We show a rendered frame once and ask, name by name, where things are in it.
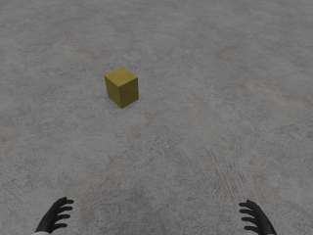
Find right robot hand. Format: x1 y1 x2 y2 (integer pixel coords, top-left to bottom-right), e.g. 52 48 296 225
239 200 277 235

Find left robot hand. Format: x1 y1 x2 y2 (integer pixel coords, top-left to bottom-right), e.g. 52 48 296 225
35 197 74 234

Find carton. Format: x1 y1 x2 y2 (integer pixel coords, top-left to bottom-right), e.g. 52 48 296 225
104 67 139 109

